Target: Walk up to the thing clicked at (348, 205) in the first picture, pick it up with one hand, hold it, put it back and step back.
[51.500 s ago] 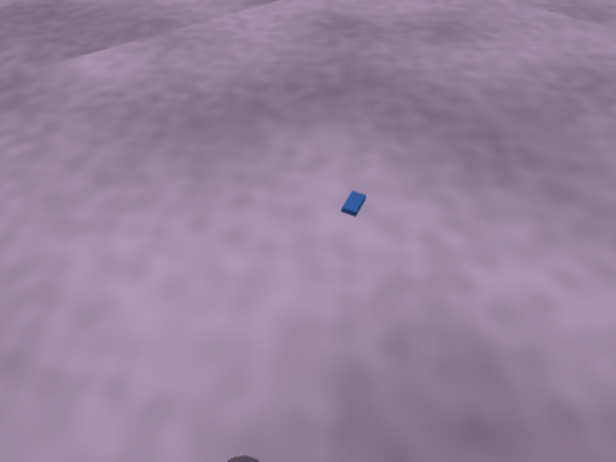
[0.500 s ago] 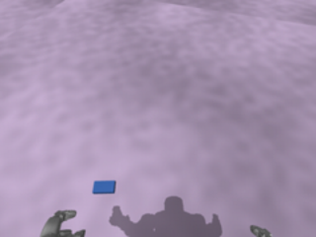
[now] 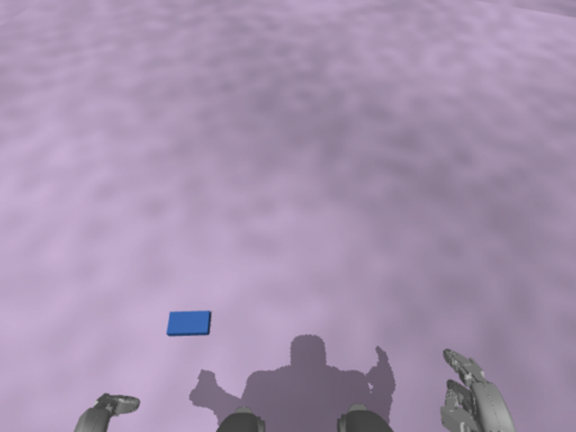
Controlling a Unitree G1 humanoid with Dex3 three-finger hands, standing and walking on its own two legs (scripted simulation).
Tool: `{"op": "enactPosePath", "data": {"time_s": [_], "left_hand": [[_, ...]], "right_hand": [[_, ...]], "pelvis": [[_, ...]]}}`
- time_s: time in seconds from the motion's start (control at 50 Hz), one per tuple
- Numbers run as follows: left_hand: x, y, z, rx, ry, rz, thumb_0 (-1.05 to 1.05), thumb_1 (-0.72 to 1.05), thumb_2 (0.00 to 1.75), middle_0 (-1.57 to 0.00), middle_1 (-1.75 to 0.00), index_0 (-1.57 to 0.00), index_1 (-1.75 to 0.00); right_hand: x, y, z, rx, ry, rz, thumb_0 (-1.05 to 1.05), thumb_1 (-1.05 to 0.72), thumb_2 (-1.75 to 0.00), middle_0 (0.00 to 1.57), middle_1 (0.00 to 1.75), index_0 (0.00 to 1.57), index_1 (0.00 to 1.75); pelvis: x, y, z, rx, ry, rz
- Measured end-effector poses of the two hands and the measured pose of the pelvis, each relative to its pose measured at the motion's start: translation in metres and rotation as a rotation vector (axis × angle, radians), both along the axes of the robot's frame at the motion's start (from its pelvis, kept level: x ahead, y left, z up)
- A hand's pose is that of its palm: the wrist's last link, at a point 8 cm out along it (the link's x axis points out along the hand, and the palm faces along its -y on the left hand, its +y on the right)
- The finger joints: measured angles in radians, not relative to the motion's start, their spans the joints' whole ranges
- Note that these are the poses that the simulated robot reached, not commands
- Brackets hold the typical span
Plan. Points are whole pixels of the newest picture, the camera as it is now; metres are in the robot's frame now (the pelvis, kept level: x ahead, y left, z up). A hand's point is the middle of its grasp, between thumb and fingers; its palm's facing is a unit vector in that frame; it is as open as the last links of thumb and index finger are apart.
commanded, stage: rise first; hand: left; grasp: from above
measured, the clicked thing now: (189, 323) +0.48 +0.33 -0.69
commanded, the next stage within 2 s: none
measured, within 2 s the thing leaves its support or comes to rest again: neither
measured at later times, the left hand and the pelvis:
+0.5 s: hand out of the picture +0.16 +0.29 -0.24, palm faces -0.30 -0.72 -0.63, open 13.4 cm; pelvis -0.03 -0.01 -0.10, yaw +1 degrees
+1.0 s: hand (148, 361) +0.31 +0.34 -0.42, palm faces -0.51 -0.23 -0.83, open 13.8 cm; pelvis -0.09 -0.01 -0.30, yaw -3 degrees
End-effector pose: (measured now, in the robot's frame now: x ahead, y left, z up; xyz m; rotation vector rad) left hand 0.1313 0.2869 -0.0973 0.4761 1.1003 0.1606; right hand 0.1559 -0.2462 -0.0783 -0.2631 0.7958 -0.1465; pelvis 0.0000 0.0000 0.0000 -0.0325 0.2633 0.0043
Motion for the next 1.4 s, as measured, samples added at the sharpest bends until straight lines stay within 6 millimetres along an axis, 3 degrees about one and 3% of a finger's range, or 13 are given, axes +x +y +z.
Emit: {"op": "enactPosePath", "data": {"time_s": [0.3, 0.4, 0.52, 0.66, 0.8, 0.92, 1.04, 1.14, 1.26, 1.4], "left_hand": [[-0.001, 0.003, -0.022, 0.068, 0.003, -0.060, 0.00, -0.39, 0.83, -0.23, -0.96, -0.26, -0.93], [0.007, 0.015, -0.051, 0.131, 0.012, -0.128, 0.00, -0.42, 0.86, -0.19, -1.00, -0.22, -0.96], [0.040, 0.033, -0.100, 0.229, -0.043, -0.292, 0.00, -0.42, 0.87, -0.16, -1.03, -0.20, -0.99], [0.094, 0.046, -0.154, 0.362, -0.139, -0.501, 0.00, -0.43, 0.88, -0.14, -1.06, -0.18, -1.02], [0.137, 0.057, -0.203, 0.463, -0.137, -0.643, 0.00, -0.45, 0.93, -0.10, -1.10, -0.13, -1.05], [0.170, 0.064, -0.239, 0.506, -0.150, -0.785, 0.00, -0.47, 0.96, -0.08, -1.09, -0.11, -1.05], [0.196, 0.067, -0.274, 0.530, -0.213, -0.902, 0.00, -0.48, 0.98, -0.07, -1.07, -0.10, -1.04], [0.211, 0.071, -0.298, 0.568, -0.261, -0.965, 0.00, -0.48, 0.98, -0.07, -1.05, -0.10, -1.02], [0.229, 0.079, -0.315, 0.653, -0.294, -0.988, 0.00, -0.47, 0.97, -0.07, -1.02, -0.10, -0.99], [0.247, 0.084, -0.332, 0.706, -0.259, -1.009, 0.00, -0.47, 0.97, -0.07, -1.01, -0.10, -0.98]], "right_hand": [[0.006, 0.003, -0.034, 0.008, -0.024, 0.033, 0.01, -0.93, -0.90, 0.20, 0.30, 0.20, 0.30], [0.005, -0.006, -0.059, -0.005, -0.030, 0.063, 0.01, -0.92, -0.90, 0.20, 0.30, 0.20, 0.30], [0.001, -0.025, -0.115, -0.041, -0.005, 0.095, 0.01, -0.90, -0.89, 0.20, 0.30, 0.20, 0.30], [-0.020, -0.041, -0.202, -0.056, 0.103, 0.089, 0.01, -0.90, -0.89, 0.20, 0.30, 0.20, 0.30], [-0.066, -0.041, -0.281, -0.032, 0.277, 0.068, 0.01, -0.89, -0.89, 0.20, 0.30, 0.20, 0.30], [-0.116, -0.040, -0.325, -0.039, 0.435, 0.051, 0.01, -0.89, -0.89, 0.20, 0.30, 0.20, 0.30], [-0.159, -0.039, -0.347, -0.073, 0.569, 0.030, 0.01, -0.90, -0.89, 0.20, 0.30, 0.20, 0.30], [-0.182, -0.037, -0.356, -0.102, 0.650, 0.017, 0.01, -0.90, -0.89, 0.20, 0.30, 0.20, 0.30], [-0.195, -0.034, -0.365, -0.127, 0.710, 0.001, 0.01, -0.90, -0.89, 0.20, 0.30, 0.20, 0.30], [-0.195, -0.031, -0.371, -0.144, 0.731, -0.005, 0.01, -0.90, -0.90, 0.20, 0.30, 0.20, 0.30]], "pelvis": [[-0.005, -0.004, -0.035, -0.005, 0.084, 0.007], [-0.014, -0.009, -0.059, -0.001, 0.135, 0.009], [-0.032, -0.015, -0.112, 0.006, 0.216, 0.007], [-0.051, -0.017, -0.182, 0.002, 0.298, 0.001], [-0.069, -0.018, -0.237, -0.009, 0.338, -0.005], [-0.080, -0.016, -0.277, -0.028, 0.339, -0.019], [-0.087, -0.008, -0.311, -0.061, 0.322, -0.033], [-0.090, -0.001, -0.332, -0.087, 0.306, -0.042], [-0.091, 0.004, -0.350, -0.107, 0.297, -0.047], [-0.089, 0.007, -0.363, -0.121, 0.305, -0.050]]}}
